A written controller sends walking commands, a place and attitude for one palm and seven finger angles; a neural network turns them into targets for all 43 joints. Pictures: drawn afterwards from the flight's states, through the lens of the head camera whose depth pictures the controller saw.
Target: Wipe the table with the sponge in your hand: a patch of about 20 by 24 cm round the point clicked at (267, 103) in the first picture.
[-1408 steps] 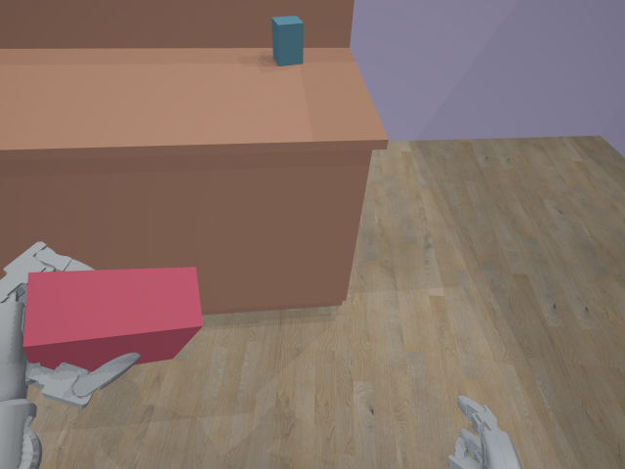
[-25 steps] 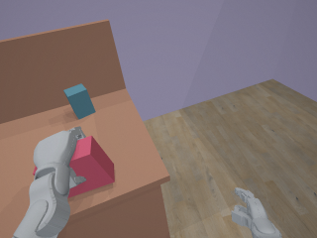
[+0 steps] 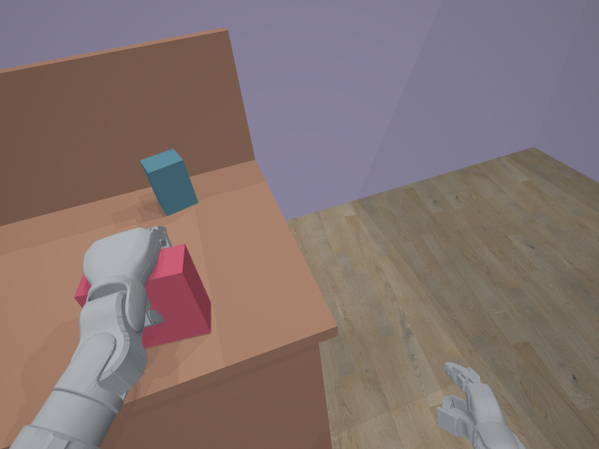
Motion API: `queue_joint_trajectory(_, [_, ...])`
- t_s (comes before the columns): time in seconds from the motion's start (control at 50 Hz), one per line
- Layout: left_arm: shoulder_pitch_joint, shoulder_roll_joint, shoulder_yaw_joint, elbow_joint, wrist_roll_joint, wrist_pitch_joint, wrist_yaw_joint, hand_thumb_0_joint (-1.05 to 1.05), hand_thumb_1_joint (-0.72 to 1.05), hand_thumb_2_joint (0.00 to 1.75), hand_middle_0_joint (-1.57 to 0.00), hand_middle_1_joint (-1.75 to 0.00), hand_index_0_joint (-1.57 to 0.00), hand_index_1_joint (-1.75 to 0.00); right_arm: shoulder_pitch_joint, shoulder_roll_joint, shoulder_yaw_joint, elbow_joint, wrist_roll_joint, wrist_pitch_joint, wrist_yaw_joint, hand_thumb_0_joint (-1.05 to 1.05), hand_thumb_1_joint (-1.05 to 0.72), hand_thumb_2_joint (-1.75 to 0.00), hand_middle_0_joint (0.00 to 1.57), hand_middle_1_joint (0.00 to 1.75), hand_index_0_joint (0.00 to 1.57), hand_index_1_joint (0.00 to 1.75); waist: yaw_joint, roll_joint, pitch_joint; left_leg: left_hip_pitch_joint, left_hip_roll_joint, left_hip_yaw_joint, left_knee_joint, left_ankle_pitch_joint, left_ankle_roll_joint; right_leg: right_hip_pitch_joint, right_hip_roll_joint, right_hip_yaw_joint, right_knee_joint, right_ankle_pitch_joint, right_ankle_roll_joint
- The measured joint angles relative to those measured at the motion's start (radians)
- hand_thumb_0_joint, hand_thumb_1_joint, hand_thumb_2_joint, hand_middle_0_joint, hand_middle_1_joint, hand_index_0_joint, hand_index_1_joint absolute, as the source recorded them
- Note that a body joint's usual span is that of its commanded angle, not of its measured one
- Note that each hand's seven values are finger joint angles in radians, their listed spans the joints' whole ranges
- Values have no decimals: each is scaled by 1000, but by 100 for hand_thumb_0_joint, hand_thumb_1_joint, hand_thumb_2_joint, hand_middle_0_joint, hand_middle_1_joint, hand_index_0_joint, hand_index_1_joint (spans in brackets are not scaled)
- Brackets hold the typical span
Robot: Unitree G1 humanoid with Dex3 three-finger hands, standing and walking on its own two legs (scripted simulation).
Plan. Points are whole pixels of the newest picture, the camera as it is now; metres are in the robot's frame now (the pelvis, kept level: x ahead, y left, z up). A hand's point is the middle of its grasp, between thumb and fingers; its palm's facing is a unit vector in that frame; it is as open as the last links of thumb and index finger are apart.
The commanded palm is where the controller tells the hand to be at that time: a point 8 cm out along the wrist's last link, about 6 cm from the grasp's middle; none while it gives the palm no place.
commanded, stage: wipe forward along the middle lane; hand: left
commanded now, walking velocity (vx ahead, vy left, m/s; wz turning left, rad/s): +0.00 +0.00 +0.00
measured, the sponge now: (157, 310) +0.28 +0.26 +0.06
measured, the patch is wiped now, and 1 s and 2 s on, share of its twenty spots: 0.95 0.95 0.95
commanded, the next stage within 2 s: slide back across to the first lane in 1.24 s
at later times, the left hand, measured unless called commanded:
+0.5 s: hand (144, 259) +0.33 +0.28 +0.11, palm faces -0.03 -0.05 -1.00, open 10.1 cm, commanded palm +0.31 +0.29 +0.15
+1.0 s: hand (142, 238) +0.37 +0.30 +0.12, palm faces -0.08 -0.04 -1.00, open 10.1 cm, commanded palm +0.37 +0.31 +0.15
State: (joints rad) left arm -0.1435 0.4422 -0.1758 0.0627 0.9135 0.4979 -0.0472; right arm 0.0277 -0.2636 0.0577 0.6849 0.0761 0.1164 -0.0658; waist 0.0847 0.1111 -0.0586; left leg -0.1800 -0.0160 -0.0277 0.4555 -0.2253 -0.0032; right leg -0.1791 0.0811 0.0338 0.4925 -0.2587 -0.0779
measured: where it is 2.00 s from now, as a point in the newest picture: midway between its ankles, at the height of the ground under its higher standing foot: outside the picture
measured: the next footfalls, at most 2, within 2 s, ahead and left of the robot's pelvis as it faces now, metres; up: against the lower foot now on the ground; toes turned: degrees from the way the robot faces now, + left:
none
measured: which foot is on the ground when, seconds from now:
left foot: down 0.00-1.00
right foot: down 0.00-1.00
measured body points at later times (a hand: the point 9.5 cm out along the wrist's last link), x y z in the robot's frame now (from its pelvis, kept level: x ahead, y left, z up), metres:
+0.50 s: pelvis +0.00 -0.01 +0.00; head -0.02 -0.05 +0.45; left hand +0.33 +0.28 +0.17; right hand +0.19 -0.24 -0.11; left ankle +0.02 +0.13 -0.74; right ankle +0.00 -0.07 -0.74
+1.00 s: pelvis -0.01 -0.02 +0.00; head +0.00 -0.05 +0.44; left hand +0.37 +0.30 +0.17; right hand +0.13 -0.28 -0.13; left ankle +0.02 +0.13 -0.74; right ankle +0.00 -0.07 -0.74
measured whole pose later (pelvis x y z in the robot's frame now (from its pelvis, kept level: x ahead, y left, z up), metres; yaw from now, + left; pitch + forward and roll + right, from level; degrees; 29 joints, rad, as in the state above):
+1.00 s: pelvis -0.01 -0.02 +0.00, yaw +1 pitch +4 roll +1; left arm -0.60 0.58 -0.02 0.76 0.94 0.16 -0.04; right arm 0.19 -0.30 0.02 0.73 0.09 0.12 -0.08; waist 0.01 0.07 -0.08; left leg -0.37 0.01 -0.06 0.53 -0.24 0.03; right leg -0.34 0.11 0.00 0.51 -0.24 -0.10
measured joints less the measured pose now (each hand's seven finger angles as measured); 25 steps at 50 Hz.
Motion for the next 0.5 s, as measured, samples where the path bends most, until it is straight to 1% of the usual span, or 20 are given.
queue_joint_trajectory(0.08, [-26, 4, 13, 39, -1, -15, -10, -3, -53, 106, -70, -132, -77, -128, 10, -3, 0, 4, 1, 0, 1, 1, -90, -90, 20, 30, 20, 30, -2, -6, -1, -1, 1, -3, 1, -3, -1, 2, 1, -3, -5, -1, -1])
queue_joint_trajectory(0.16, [-55, 3, 16, 73, 8, -30, -16, -2, -53, 106, -70, -131, -77, -128, 22, -14, -6, 5, 1, -3, 2, 1, -90, -90, 20, 30, 20, 30, -3, -7, 1, -8, 0, -10, 2, -3, -2, 0, 1, -9, -9, 0, -2])
queue_joint_trajectory(0.3, [-115, 13, 29, 157, 10, -80, -20, -1, -55, 108, -71, -130, -78, -127, 43, -24, -12, 12, 1, -4, -4, 1, -91, -90, 20, 29, 20, 30, -7, -10, -1, -27, 2, -17, 6, -2, 1, -16, 2, -16, -11, 2, -4])
queue_joint_trajectory(0.5, [-220, 46, 64, 321, 9, -149, -20, 0, -55, 108, -72, -130, -79, -127, 81, -26, -16, 16, 5, -1, -8, 1, -91, -90, 20, 29, 20, 30, -29, -21, -6, -65, 9, -23, 22, -3, 4, -49, 11, -23, -3, 7, -12])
